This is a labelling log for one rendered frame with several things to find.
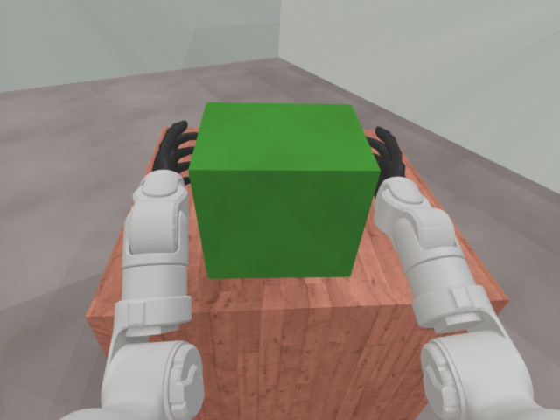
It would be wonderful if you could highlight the robot left hand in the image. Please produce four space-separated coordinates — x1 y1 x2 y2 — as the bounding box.
152 120 198 185

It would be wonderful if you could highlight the robot left upper arm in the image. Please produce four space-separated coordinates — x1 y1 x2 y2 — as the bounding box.
60 340 205 420

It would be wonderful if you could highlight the robot right forearm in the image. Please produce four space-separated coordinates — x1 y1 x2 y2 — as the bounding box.
374 177 534 399

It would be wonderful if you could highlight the robot right upper arm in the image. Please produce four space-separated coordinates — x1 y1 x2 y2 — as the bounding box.
421 330 560 420

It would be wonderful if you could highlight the robot right hand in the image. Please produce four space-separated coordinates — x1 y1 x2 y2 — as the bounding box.
366 126 405 198

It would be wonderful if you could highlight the carton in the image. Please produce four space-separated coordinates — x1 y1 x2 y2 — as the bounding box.
188 102 381 279

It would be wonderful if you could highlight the robot left forearm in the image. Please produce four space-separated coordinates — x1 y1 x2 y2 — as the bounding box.
101 170 192 407

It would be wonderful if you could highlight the pedestal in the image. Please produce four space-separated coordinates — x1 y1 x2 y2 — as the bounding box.
86 127 509 420

